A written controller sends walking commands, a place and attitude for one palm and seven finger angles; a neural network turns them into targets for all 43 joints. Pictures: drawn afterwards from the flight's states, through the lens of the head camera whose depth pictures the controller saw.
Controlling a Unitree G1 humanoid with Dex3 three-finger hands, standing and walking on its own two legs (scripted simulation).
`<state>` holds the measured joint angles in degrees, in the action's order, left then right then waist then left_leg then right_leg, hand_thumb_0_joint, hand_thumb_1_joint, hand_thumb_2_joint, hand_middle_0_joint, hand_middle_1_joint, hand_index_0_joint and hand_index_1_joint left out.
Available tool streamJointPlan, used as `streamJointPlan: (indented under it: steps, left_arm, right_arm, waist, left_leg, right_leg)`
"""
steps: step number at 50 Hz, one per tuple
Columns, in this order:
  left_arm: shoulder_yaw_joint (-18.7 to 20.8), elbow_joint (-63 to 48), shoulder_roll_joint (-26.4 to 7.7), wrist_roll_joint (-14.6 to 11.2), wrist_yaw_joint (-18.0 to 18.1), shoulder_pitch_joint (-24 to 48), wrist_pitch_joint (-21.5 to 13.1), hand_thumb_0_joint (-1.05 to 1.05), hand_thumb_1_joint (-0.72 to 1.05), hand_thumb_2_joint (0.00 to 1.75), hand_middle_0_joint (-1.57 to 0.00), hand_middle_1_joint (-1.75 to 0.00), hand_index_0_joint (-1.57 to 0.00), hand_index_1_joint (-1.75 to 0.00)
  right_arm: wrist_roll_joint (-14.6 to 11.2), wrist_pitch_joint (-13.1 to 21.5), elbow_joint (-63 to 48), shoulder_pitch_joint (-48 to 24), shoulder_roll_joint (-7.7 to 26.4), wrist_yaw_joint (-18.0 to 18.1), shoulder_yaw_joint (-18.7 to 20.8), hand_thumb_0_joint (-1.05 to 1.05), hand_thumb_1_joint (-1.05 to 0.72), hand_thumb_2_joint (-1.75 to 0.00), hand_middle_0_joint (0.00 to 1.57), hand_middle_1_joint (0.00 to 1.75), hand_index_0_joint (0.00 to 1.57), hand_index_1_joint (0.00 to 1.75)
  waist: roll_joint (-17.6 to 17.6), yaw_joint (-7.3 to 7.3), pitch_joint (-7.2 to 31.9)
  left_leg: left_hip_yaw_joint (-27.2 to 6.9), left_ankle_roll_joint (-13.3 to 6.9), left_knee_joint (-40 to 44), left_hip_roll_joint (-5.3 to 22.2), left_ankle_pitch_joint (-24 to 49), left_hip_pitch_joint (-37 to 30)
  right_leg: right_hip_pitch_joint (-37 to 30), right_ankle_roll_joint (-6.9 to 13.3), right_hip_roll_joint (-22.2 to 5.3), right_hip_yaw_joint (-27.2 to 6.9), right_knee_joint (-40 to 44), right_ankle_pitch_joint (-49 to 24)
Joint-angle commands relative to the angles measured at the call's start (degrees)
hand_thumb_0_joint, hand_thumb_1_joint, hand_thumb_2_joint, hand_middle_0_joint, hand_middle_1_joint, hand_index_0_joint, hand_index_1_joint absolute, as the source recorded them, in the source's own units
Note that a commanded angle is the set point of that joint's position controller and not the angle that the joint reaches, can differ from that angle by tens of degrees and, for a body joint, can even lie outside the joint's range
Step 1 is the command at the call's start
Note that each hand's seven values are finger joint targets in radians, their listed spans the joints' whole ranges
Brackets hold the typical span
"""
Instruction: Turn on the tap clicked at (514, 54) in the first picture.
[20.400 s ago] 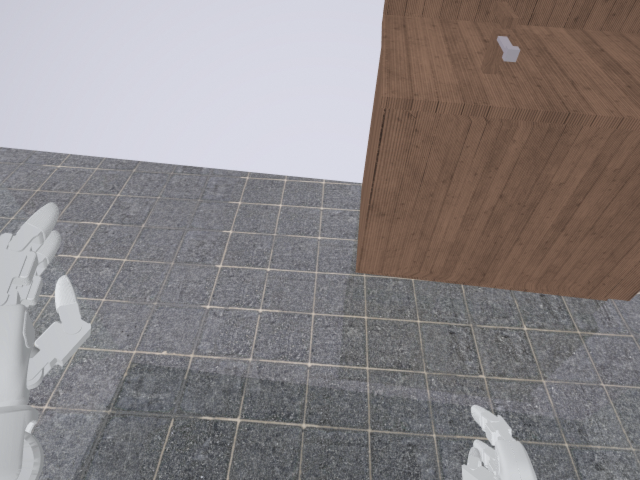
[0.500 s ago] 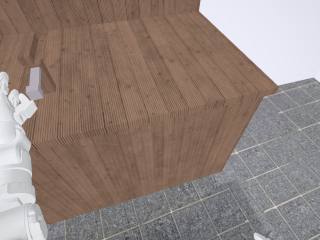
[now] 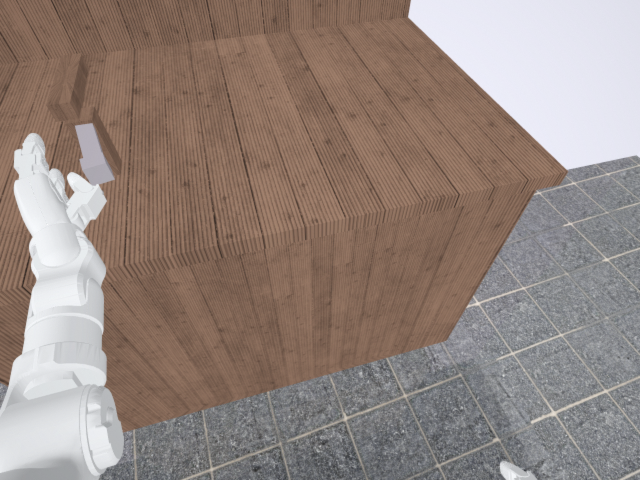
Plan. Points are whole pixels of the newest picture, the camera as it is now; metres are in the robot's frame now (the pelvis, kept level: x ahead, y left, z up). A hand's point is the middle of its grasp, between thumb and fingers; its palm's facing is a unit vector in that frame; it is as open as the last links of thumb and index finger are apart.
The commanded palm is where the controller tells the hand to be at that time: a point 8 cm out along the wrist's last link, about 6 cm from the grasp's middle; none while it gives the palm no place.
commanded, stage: push the lever round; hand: left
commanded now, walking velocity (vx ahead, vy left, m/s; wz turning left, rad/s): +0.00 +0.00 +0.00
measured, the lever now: (97, 169) +0.46 +0.31 +0.14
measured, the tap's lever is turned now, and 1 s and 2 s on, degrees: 13 37 75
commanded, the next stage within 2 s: lift the hand up off the lever in 1.90 s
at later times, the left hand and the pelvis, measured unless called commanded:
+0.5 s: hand (141, 176) +0.45 +0.25 +0.14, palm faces +0.67 -0.74 -0.05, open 7.7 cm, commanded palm +0.39 +0.28 +0.14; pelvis +0.01 +0.01 +0.00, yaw -1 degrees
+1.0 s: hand (162, 172) +0.45 +0.23 +0.14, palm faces +0.76 -0.65 -0.07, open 7.8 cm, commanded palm +0.41 +0.25 +0.14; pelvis -0.01 -0.01 +0.00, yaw +0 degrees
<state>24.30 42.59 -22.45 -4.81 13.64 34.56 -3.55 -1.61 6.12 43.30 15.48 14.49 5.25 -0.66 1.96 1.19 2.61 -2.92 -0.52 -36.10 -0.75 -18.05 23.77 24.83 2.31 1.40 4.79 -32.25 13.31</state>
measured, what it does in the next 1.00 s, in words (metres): stands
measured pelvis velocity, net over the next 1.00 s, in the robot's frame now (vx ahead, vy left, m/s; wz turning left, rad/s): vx -0.01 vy -0.01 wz -0.01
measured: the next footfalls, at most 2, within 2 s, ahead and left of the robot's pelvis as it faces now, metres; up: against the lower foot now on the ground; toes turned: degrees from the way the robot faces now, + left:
none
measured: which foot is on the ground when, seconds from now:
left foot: down 0.00-1.00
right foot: down 0.00-1.00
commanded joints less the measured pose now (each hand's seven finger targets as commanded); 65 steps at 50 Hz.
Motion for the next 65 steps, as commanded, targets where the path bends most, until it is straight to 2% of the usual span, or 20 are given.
streamJointPlan:
  steps: [1, 3, 5, 6, 8, 11, 15, 22, 25, 29, 33, 35, 44, 45, 53, 55, 58, 60, 63, 65]
  left_arm:
    - [-1.5, -12.5, -12.7, 2.0, 2.9, 28.8, -4.0, 0.0, 0.9, 0.9, -0.15, -0.15, -0.15, -0.15]
    - [-2.3, -13.8, -11.2, 2.6, 4.4, 29.5, -4.6, 0.0, 0.9, 0.9, -0.15, -0.15, -0.15, -0.15]
    - [-1.5, -13.2, -11.2, 3.0, 5.9, 28.2, -4.6, 0.0, 0.9, 0.9, -0.15, -0.15, -0.15, -0.15]
    - [-3.0, -13.7, -9.1, 3.1, 6.5, 29.0, -4.7, 0.0, 0.9, 0.9, -0.15, -0.15, -0.15, -0.15]
    - [-2.5, -14.4, -8.6, 3.4, 8.0, 27.6, -4.6, 0.0, 0.9, 0.9, -0.15, -0.15, -0.15, -0.15]
    - [-1.8, -11.7, -8.7, 4.4, 10.1, 27.4, -3.4, 0.0, 0.9, 0.9, -0.15, -0.15, -0.15, -0.15]
    - [-1.5, -13.4, -8.3, 5.9, 12.8, 28.9, -2.5, 0.0, 0.9, 0.9, -0.15, -0.15, -0.15, -0.15]
    - [-3.8, -18.3, -2.8, 6.6, 16.5, 25.8, -2.1, 0.0, 0.9, 0.9, -0.15, -0.15, -0.15, -0.15]
    - [-3.2, -18.9, -2.3, 6.6, 17.8, 23.7, -0.7, 0.0, 0.9, 0.9, -0.15, -0.15, -0.15, -0.15]
    - [-5.1, -18.8, -0.2, 7.2, 19.6, 27.5, 1.2, 0.0, 0.9, 0.9, -0.15, -0.15, -0.15, -0.15]
    - [-4.5, -16.5, -0.6, 8.1, 22.0, 30.7, 1.4, 0.0, 0.9, 0.9, -0.15, -0.15, -0.15, -0.15]
    - [-2.1, -14.3, -3.1, 8.8, 23.0, 30.6, 1.2, 0.0, 0.9, 0.9, -0.15, -0.15, -0.15, -0.15]
    - [-3.9, -8.6, -1.2, 10.3, 25.4, 38.2, -1.2, 0.0, 0.9, 0.9, -0.15, -0.15, -0.15, -0.15]
    - [-2.5, -6.8, -2.2, 10.5, 25.8, 37.8, -1.2, 0.0, 0.9, 0.9, -0.15, -0.15, -0.15, -0.15]
    - [-1.3, 0.7, -4.4, 11.6, 28.2, 44.0, -2.4, 0.0, 0.9, 0.9, -0.15, -0.15, -0.15, -0.15]
    - [1.2, 2.0, -7.4, 12.3, 29.3, 44.8, -2.7, 0.0, 0.9, 0.9, -0.15, -0.15, -0.15, -0.15]
    - [-0.1, 4.3, -6.0, 12.8, 30.4, 46.8, -2.7, 0.0, 0.9, 0.9, -0.15, -0.15, -0.15, -0.15]
    - [2.4, 6.5, -8.6, 13.3, 31.3, 46.4, -2.5, 0.0, 0.9, 0.9, -0.15, -0.15, -0.15, -0.15]
    - [1.8, 8.4, -8.7, 13.8, 32.2, 49.2, -2.2, 0.0, 0.9, 0.9, -0.15, -0.15, -0.15, -0.15]
    - [3.3, 10.2, -9.9, 14.3, 33.1, 49.2, -1.7, 0.0, 0.9, 0.9, -0.15, -0.15, -0.15, -0.15]
  right_arm:
    - [0.6, 2.1, -5.5, -0.5, 7.9, 0.7, 2.5, 0.0, -0.9, -0.9, 0.2, 0.3, 0.2, 0.3]
    - [0.9, 2.1, -5.5, -0.4, 7.6, 0.5, 2.7, 0.0, -0.9, -0.9, 0.2, 0.3, 0.2, 0.3]
    - [1.2, 1.9, -5.2, -0.1, 7.8, 0.3, 2.8, 0.0, -0.9, -0.9, 0.2, 0.3, 0.2, 0.3]
    - [1.2, 1.9, -5.3, -0.3, 7.6, 0.1, 2.7, 0.0, -0.9, -0.9, 0.2, 0.3, 0.2, 0.3]
    - [1.4, 1.7, -5.4, -0.5, 7.4, -0.1, 3.1, 0.0, -0.9, -0.9, 0.2, 0.3, 0.2, 0.3]
    - [1.6, 1.0, -5.1, -0.8, 7.6, -0.2, 3.0, 0.0, -0.9, -0.9, 0.2, 0.3, 0.2, 0.3]
    - [2.1, 0.3, -5.3, -1.0, 7.4, -0.3, 3.3, 0.0, -0.9, -0.9, 0.2, 0.3, 0.2, 0.3]
    - [2.4, -0.2, -5.3, -1.0, 6.7, -1.1, 4.2, 0.0, -0.9, -0.9, 0.2, 0.3, 0.2, 0.3]
    - [2.6, -0.6, -5.1, -1.6, 6.9, -1.1, 4.5, 0.0, -0.9, -0.9, 0.2, 0.3, 0.2, 0.3]
    - [2.6, -1.1, -5.0, -3.3, 6.5, -0.8, 4.2, 0.0, -0.9, -0.9, 0.2, 0.3, 0.2, 0.3]
    - [3.3, -1.2, -4.3, -3.6, 6.3, -0.6, 4.0, 0.0, -0.9, -0.9, 0.2, 0.3, 0.2, 0.3]
    - [3.6, -1.4, -4.1, -3.6, 6.4, -0.5, 4.2, 0.0, -0.9, -0.9, 0.2, 0.3, 0.2, 0.3]
    - [4.3, -1.3, -3.4, -1.9, 6.1, -1.3, 4.3, 0.0, -0.9, -0.9, 0.2, 0.3, 0.2, 0.3]
    - [4.4, -1.4, -3.2, -1.7, 6.3, -1.4, 4.4, 0.0, -0.9, -0.9, 0.2, 0.3, 0.2, 0.3]
    - [4.9, -1.8, -2.4, 0.2, 6.5, -2.1, 4.5, 0.0, -0.9, -0.9, 0.2, 0.3, 0.2, 0.3]
    - [5.1, -2.0, -2.2, 0.5, 6.8, -2.3, 4.8, 0.0, -0.9, -0.9, 0.2, 0.3, 0.2, 0.3]
    - [5.4, -1.9, -2.1, 1.8, 6.7, -2.8, 4.7, 0.0, -0.9, -0.9, 0.2, 0.3, 0.2, 0.3]
    - [5.6, -2.1, -1.9, 2.2, 7.1, -3.2, 5.0, 0.0, -0.9, -0.9, 0.2, 0.3, 0.2, 0.3]
    - [5.7, -2.2, -1.8, 3.4, 7.2, -3.5, 4.9, 0.0, -0.9, -0.9, 0.2, 0.3, 0.2, 0.3]
    - [6.0, -2.2, -1.5, 3.9, 7.5, -3.9, 5.1, 0.0, -0.9, -0.9, 0.2, 0.3, 0.2, 0.3]
  waist:
    - [2.4, 2.05, 16.2]
    - [3.7, 1.84, 18.3]
    - [2.1, 1.35, 18.5]
    - [1.9, 2.0, 18.4]
    - [2.5, 1.07, 19.9]
    - [-0.3, 1.31, 17.0]
    - [0.8, 0.87, 18.8]
    - [1.6, 0.23, 21.4]
    - [-0.1, -0.11, 20.4]
    - [0.0, 1.02, 16.9]
    - [-1.3, 1.59, 16.9]
    - [-1.1, 0.9, 17.5]
    - [-1.0, 3.17, 19.6]
    - [-1.5, 2.67, 19.2]
    - [-3.0, 4.28, 19.1]
    - [-1.2, 3.78, 20.1]
    - [-2.2, 4.98, 20.3]
    - [-1.9, 4.3, 20.4]
    - [-2.7, 5.62, 20.2]
    - [-2.4, 5.31, 20.7]
  left_leg:
    - [-0.3, -0.8, 6.2, 0.4, 6.8, -2.4]
    - [-0.3, -0.4, 6.1, 0.5, 8.9, -3.9]
    - [-0.6, -0.2, 5.9, 0.6, 10.7, -3.8]
    - [-0.5, -0.1, 5.9, 0.7, 11.8, -4.5]
    - [-0.3, 0.4, 5.8, 0.8, 13.6, -5.0]
    - [-0.2, 0.2, 6.3, 1.0, 12.2, -2.9]
    - [-0.1, 0.4, 6.3, 0.9, 13.9, -3.6]
    - [0.7, 1.6, 5.4, 1.4, 22.5, -6.6]
    - [0.7, 1.6, 5.7, 1.4, 22.9, -6.2]
    - [1.2, 0.9, 6.5, 1.1, 16.7, -4.5]
    - [1.2, 0.4, 6.4, 0.7, 13.8, -3.5]
    - [1.2, 0.1, 6.3, 0.6, 12.9, -2.6]
    - [1.9, -0.5, 4.4, 0.2, 11.3, -0.9]
    - [1.5, -0.6, 4.5, 0.1, 10.4, -0.1]
    - [1.9, -1.3, 3.7, -0.2, 5.7, 3.8]
    - [1.8, -1.4, 3.6, -0.2, 4.8, 4.4]
    - [2.1, -1.6, 3.1, -0.1, 4.6, 5.5]
    - [1.9, -1.5, 3.0, -0.1, 3.9, 6.5]
    - [2.3, -1.8, 2.6, 0.1, 2.8, 7.8]
    - [2.0, -1.8, 2.4, 0.0, 2.6, 8.5]
  right_leg:
    - [-10.0, -1.0, -1.2, -4.0, 4.5, -4.4]
    - [-10.3, -0.7, -1.0, -3.6, 3.9, -6.1]
    - [-10.9, -0.5, -0.8, -3.2, 3.6, -7.5]
    - [-10.5, -0.6, -0.8, -3.1, 3.3, -8.6]
    - [-11.5, -0.5, -0.7, -3.0, 2.8, -9.8]
    - [-11.2, -0.7, -0.8, -2.9, 3.2, -8.6]
    - [-12.2, -0.5, -0.8, -2.8, 2.9, -9.6]
    - [-14.0, -0.2, -0.4, -2.6, 1.8, -15.3]
    - [-14.7, -0.3, -0.4, -2.4, 2.1, -15.6]
    - [-13.3, -0.5, -0.8, -2.7, 3.2, -11.7]
    - [-12.6, -0.7, -1.1, -3.0, 3.6, -9.7]
    - [-13.0, -0.7, -1.2, -3.2, 3.6, -9.0]
    - [-11.5, -1.1, -1.6, -3.9, 2.8, -9.7]
    - [-11.3, -1.1, -1.5, -3.8, 2.8, -8.6]
    - [-9.8, -1.8, -1.9, -4.7, 3.4, -4.3]
    - [-9.9, -1.6, -1.9, -4.8, 3.5, -2.7]
    - [-9.2, -1.9, -1.8, -4.8, 3.2, -3.1]
    - [-9.0, -1.8, -1.8, -4.8, 3.2, -1.8]
    - [-7.8, -2.1, -1.9, -5.2, 3.4, -0.5]
    - [-7.4, -2.0, -1.7, -5.0, 3.2, 0.0]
